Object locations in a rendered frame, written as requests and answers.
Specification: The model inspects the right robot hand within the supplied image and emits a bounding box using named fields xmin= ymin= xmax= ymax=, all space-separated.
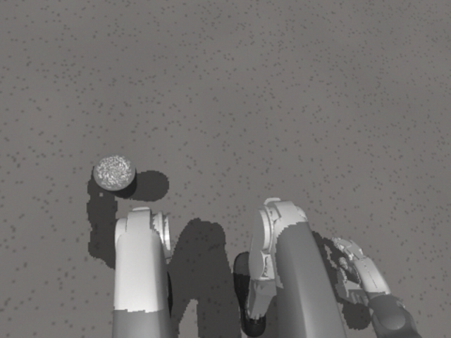
xmin=331 ymin=237 xmax=392 ymax=307

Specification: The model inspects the right robot arm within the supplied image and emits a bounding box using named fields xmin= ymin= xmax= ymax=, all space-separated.
xmin=368 ymin=295 xmax=422 ymax=338

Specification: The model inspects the right robot foot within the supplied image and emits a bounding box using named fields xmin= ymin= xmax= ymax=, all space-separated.
xmin=233 ymin=252 xmax=266 ymax=337

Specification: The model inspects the cup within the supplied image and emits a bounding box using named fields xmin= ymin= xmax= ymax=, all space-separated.
xmin=93 ymin=153 xmax=137 ymax=198

